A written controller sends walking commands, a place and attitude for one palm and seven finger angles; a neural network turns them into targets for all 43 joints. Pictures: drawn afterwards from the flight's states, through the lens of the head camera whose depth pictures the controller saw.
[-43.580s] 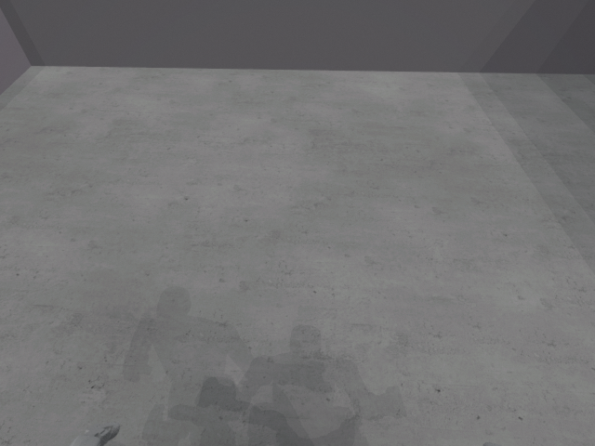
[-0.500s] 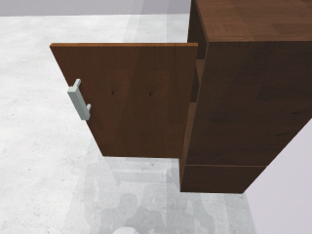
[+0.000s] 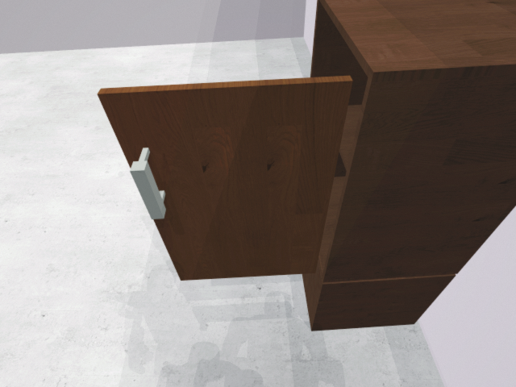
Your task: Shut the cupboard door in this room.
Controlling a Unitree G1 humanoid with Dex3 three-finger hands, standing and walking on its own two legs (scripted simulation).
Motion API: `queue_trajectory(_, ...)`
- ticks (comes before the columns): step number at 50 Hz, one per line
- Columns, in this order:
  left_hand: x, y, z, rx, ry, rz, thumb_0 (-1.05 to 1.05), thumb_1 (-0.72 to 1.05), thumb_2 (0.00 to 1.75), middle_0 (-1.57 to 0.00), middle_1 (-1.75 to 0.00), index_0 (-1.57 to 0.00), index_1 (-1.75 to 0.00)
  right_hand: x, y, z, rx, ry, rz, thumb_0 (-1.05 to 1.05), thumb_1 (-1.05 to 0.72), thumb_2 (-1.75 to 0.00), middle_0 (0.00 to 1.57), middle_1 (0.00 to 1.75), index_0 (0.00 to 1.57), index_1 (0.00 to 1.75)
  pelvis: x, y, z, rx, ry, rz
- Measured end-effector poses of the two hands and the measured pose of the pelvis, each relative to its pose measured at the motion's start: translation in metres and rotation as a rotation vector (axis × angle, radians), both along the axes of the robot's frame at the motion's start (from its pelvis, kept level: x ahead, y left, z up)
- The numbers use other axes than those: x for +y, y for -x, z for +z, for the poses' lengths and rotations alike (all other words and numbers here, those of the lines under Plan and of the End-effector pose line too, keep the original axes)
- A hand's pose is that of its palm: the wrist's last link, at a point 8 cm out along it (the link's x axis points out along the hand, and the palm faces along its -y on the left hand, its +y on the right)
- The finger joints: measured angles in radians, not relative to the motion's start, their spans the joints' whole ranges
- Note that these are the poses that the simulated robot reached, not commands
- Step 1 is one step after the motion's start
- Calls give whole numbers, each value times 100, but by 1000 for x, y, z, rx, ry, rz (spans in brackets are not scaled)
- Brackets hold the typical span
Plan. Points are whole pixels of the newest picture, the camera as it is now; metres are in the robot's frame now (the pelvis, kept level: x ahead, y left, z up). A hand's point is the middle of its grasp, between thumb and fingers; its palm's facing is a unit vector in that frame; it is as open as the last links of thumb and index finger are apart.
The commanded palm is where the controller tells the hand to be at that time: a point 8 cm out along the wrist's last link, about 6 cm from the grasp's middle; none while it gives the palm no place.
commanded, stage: come to a stop and stand still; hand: left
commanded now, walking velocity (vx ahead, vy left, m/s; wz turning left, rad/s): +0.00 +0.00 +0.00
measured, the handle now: (151, 183) +0.44 +0.23 +0.08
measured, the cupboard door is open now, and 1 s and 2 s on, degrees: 89 89 89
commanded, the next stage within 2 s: look again from close up in 1.14 s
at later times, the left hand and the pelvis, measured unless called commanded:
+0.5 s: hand out of the picture +0.03 +0.18 -0.16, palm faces -0.01 -0.98 -0.22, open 7.4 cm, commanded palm none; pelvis +0.02 +0.00 +0.01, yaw -1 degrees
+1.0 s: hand out of the picture +0.01 +0.14 -0.17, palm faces +0.00 -0.98 -0.18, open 7.4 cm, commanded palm none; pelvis +0.02 -0.02 +0.01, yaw +0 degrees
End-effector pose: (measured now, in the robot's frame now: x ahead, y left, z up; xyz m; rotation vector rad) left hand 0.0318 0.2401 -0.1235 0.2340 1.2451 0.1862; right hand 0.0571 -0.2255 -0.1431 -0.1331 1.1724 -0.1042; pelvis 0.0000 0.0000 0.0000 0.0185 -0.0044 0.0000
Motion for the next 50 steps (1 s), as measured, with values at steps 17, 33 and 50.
queue_trajectory(17,-4,-18,-7,71,53,-17,0,92,89,-20,-29,-20,-30,13,67,4,243,21,-53,0,-91,-90,20,29,20,30,8,-14,7,4,8,-11)
queue_trajectory(33,-31,20,-11,169,85,31,1,91,89,-20,-29,-20,-30,-1,34,4,199,25,-35,1,-92,-90,20,29,20,30,-6,-22,9,-3,8,-10)
queue_trajectory(50,-54,26,-12,178,103,29,1,92,89,-20,-29,-20,-30,-17,39,8,222,26,-44,0,-92,-90,20,29,20,30,-25,-22,11,-2,9,-8)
